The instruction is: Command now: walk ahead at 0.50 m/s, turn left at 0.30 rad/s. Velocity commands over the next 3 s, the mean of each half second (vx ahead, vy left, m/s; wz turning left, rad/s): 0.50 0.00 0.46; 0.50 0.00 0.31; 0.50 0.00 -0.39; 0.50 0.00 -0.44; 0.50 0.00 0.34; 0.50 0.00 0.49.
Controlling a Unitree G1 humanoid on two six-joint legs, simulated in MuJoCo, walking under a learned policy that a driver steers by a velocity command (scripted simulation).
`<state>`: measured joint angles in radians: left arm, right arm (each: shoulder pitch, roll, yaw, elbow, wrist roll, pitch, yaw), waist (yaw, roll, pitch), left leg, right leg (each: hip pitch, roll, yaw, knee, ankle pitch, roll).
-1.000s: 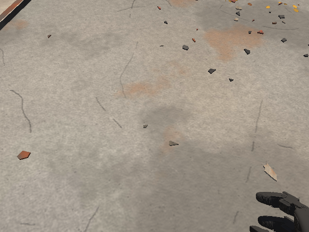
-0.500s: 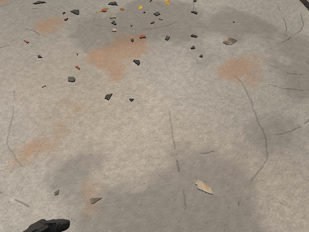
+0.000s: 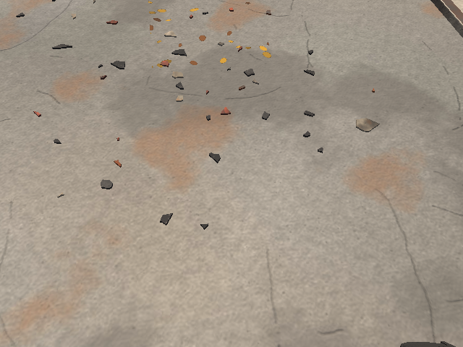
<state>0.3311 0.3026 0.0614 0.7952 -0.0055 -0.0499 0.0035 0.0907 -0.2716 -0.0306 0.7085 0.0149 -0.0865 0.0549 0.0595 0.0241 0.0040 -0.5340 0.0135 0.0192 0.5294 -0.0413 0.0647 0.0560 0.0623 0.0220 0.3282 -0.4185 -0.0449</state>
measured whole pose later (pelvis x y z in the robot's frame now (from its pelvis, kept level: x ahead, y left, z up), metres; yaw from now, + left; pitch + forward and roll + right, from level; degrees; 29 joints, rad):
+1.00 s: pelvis +0.53 +0.14 +0.00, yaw +25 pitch +2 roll -2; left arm 0.42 0.31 0.06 0.89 -0.03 -0.06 -0.01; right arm 0.03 -0.26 -0.02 0.61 0.01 -0.07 0.03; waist 0.10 0.02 0.02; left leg -0.48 0.03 0.00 0.51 -0.06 0.05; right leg 0.01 -0.03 -0.05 0.40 -0.42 0.03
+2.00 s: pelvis +1.07 +0.26 +0.00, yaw -3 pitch +2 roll -1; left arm 0.36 0.29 0.07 0.77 -0.01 -0.04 0.01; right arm 0.06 -0.28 -0.04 0.71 0.00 -0.11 0.04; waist 0.07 0.03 0.01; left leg -0.51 0.01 -0.01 0.49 0.00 0.01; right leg 0.00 0.09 0.14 0.39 -0.41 -0.05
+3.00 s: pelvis +1.59 +0.35 +0.00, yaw +27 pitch +2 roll -2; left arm 0.37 0.31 0.07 0.88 -0.03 -0.06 -0.01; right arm 0.05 -0.27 -0.04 0.60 0.01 -0.03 0.05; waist 0.10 0.03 0.04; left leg -0.54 0.04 0.00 0.57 -0.10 0.07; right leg 0.10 -0.03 -0.18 0.28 -0.40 0.04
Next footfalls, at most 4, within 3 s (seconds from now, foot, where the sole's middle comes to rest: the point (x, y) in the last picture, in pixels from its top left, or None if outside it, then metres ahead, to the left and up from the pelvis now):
0.02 left None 0.18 0.10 -0.76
0.50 right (272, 345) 0.49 -0.05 -0.76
1.00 left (153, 293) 0.62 0.31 -0.76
1.54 right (214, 201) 0.97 0.15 -0.76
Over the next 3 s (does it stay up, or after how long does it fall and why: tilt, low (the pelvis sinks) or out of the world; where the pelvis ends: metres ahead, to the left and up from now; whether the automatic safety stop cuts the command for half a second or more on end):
stays up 1.59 0.35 0.00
